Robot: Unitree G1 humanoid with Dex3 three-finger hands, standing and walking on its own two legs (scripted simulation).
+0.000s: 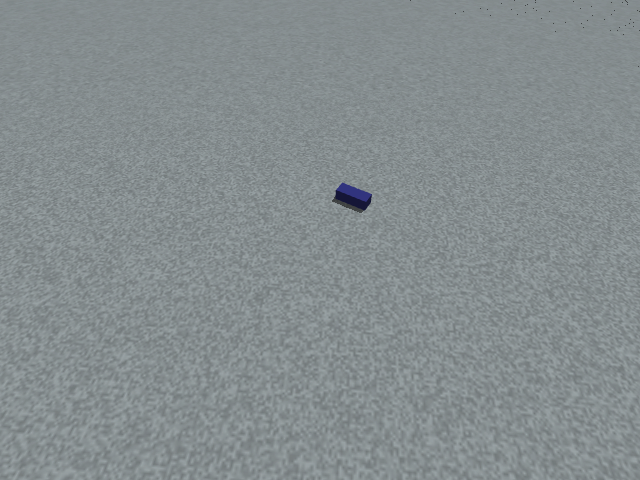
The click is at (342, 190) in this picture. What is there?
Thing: lying carton
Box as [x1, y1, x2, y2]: [335, 183, 371, 210]
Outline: 336,189 335,198 364,210 370,202 371,194 344,183 342,183
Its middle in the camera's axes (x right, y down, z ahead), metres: +0.16 -0.21 +1.84
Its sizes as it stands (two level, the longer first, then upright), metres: 0.160 0.065 0.055
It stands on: the floor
